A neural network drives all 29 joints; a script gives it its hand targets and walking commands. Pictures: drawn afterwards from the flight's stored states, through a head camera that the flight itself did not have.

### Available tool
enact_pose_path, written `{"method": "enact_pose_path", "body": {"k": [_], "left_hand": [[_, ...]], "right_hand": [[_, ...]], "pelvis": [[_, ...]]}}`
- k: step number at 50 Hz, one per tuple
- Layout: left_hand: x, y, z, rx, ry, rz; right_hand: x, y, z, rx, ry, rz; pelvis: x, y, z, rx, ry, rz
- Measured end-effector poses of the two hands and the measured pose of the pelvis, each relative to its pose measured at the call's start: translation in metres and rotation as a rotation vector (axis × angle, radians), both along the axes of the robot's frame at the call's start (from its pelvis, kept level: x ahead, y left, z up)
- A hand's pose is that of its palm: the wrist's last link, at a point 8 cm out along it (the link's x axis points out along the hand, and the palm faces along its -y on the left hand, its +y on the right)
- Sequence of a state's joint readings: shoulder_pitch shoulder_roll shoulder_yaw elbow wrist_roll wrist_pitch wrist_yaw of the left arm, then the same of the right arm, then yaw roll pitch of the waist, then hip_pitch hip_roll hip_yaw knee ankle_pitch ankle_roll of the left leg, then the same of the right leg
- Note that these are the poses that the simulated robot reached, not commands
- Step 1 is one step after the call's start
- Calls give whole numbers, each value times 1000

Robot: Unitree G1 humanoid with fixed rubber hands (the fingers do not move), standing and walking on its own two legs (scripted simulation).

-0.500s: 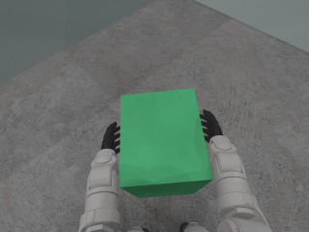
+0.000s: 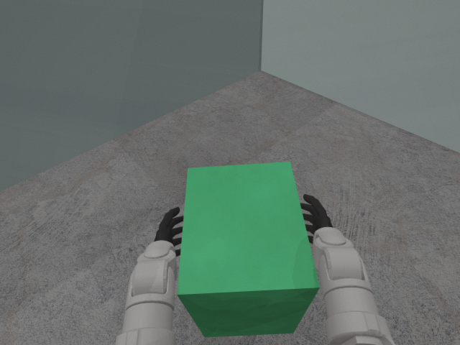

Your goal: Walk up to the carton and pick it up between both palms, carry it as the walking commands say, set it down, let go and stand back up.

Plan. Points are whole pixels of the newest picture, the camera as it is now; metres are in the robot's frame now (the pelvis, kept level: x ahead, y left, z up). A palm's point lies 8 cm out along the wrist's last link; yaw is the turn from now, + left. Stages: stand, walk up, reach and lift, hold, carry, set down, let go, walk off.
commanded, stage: reach and lift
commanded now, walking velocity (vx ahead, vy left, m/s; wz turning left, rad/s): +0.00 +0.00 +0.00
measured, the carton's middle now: (244, 256) +0.32 +0.00 -0.04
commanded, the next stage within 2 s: hold in 1.16 s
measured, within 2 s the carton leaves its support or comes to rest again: neither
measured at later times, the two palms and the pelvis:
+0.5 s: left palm (163, 249) +0.29 +0.14 +0.05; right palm (327, 239) +0.30 -0.14 +0.05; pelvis +0.00 +0.00 +0.00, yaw +0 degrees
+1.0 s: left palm (162, 253) +0.29 +0.14 +0.04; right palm (327, 243) +0.29 -0.14 +0.05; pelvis +0.00 +0.01 +0.00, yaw -1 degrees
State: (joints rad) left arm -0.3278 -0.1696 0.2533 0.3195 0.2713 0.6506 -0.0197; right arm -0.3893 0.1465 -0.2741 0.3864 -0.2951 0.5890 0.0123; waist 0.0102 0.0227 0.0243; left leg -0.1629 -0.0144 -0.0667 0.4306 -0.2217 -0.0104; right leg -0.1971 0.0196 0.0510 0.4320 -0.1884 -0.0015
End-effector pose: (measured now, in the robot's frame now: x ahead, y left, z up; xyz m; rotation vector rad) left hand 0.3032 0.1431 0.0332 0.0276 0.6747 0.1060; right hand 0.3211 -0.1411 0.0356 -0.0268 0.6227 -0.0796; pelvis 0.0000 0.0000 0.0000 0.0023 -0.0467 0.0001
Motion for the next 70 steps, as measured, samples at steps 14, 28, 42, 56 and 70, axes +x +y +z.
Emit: {"method": "enact_pose_path", "body": {"k": [14,28,42,56,70], "left_hand": [[-13,3,19,-4,-10,3],[-11,-2,14,-8,1,-36],[-14,1,13,5,3,-45],[-20,-1,13,17,4,-51],[-27,-2,13,13,1,-43]], "right_hand": [[-12,4,21,4,-9,-7],[-21,-2,17,5,3,-52],[-24,1,16,-11,6,-44],[-31,-1,14,-13,8,-42],[-36,-1,15,-13,6,-38]], "pelvis": [[1,1,2,-2,-89,3],[-1,5,1,-4,-94,-8],[5,8,2,-5,-90,-8],[3,6,2,-4,-88,-10],[-3,3,1,-2,-94,-6]]}}
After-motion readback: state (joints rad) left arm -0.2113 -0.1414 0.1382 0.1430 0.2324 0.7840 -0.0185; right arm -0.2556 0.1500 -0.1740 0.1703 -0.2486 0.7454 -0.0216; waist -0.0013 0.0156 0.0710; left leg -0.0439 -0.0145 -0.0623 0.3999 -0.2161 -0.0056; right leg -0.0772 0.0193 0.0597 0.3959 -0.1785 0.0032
